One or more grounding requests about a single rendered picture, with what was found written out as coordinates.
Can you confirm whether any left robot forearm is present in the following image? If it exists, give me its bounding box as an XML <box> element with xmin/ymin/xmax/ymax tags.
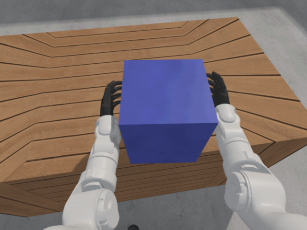
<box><xmin>62</xmin><ymin>115</ymin><xmax>121</xmax><ymax>216</ymax></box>

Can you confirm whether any pedestal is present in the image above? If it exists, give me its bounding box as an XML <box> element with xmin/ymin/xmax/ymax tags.
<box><xmin>0</xmin><ymin>17</ymin><xmax>307</xmax><ymax>217</ymax></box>

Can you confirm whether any carton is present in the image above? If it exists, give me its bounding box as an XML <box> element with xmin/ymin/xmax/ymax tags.
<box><xmin>118</xmin><ymin>59</ymin><xmax>219</xmax><ymax>164</ymax></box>

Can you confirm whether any right robot forearm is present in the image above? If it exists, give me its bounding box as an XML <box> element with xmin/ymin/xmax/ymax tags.
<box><xmin>214</xmin><ymin>104</ymin><xmax>286</xmax><ymax>202</ymax></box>

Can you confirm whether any right robot upper arm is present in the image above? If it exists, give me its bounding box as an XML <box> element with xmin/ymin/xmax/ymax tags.
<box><xmin>224</xmin><ymin>170</ymin><xmax>307</xmax><ymax>230</ymax></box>

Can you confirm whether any right robot hand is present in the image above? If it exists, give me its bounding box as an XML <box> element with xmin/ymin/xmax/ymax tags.
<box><xmin>206</xmin><ymin>71</ymin><xmax>230</xmax><ymax>107</ymax></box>

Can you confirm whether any left robot upper arm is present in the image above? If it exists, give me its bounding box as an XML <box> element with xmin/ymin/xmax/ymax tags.
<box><xmin>43</xmin><ymin>188</ymin><xmax>119</xmax><ymax>230</ymax></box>

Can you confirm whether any left robot hand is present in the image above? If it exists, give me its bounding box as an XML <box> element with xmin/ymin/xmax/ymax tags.
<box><xmin>100</xmin><ymin>80</ymin><xmax>122</xmax><ymax>117</ymax></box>

